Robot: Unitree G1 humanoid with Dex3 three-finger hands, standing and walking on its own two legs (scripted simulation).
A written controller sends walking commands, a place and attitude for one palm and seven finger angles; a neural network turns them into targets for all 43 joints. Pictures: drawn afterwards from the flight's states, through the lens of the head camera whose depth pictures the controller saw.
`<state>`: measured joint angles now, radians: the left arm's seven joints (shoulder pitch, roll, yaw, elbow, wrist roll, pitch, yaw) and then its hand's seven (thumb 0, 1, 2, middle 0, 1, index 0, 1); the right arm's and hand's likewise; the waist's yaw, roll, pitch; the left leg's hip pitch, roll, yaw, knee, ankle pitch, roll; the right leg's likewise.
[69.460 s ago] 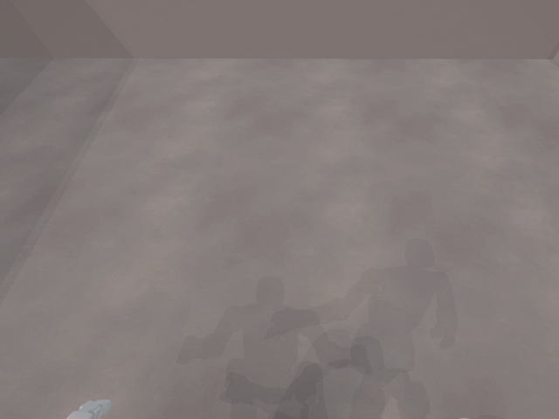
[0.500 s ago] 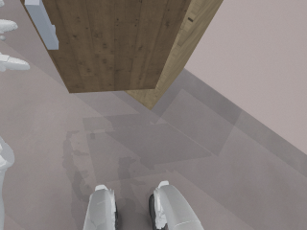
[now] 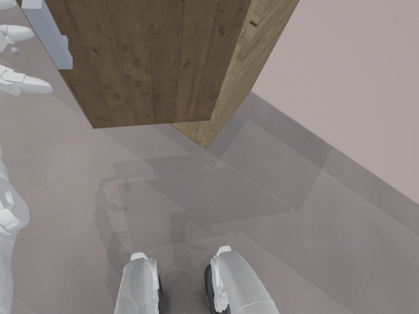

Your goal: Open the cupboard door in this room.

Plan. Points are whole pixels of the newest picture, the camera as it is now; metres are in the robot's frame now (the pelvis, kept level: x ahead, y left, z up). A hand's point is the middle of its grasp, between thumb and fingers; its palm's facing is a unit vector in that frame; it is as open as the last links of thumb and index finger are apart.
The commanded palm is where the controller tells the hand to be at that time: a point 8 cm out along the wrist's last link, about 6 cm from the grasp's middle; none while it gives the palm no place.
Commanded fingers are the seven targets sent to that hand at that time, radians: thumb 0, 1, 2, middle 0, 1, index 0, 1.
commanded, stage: slide the fingers in behind the handle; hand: left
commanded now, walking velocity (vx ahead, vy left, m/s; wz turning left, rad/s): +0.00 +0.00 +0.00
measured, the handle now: (51, 26) +0.59 +0.21 +0.07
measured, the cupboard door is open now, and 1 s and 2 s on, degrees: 44 44 43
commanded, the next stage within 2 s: close the thumb around the handle in 1.38 s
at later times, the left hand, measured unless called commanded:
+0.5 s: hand (37, 52) +0.54 +0.22 +0.07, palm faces +0.05 -1.00 -0.02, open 14.0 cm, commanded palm +0.53 +0.25 +0.06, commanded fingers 0.00 -0.50 0.30 -0.30 -1.20 -0.30 -1.20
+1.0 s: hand (56, 53) +0.55 +0.20 +0.06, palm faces +0.07 -1.00 -0.02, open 14.0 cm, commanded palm +0.53 +0.22 +0.06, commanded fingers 0.00 -0.50 0.30 -0.30 -1.20 -0.30 -1.20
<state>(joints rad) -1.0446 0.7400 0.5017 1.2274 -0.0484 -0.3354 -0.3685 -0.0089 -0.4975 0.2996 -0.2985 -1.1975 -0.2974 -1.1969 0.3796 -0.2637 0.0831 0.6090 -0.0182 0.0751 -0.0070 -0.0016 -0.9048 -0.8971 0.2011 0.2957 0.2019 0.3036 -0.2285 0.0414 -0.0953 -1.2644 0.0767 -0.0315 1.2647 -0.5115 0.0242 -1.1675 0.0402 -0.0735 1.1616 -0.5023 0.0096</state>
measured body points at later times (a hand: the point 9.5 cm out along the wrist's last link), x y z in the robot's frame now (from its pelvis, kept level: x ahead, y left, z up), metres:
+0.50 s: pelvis +0.00 +0.00 +0.00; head +0.18 +0.03 +0.41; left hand +0.53 +0.28 +0.07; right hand +0.00 -0.27 -0.10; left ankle +0.03 +0.10 -0.62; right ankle +0.02 -0.13 -0.62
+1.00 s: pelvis +0.00 +0.00 +0.00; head +0.18 +0.03 +0.41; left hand +0.54 +0.25 +0.06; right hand -0.01 -0.26 -0.10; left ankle +0.03 +0.10 -0.62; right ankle +0.02 -0.13 -0.62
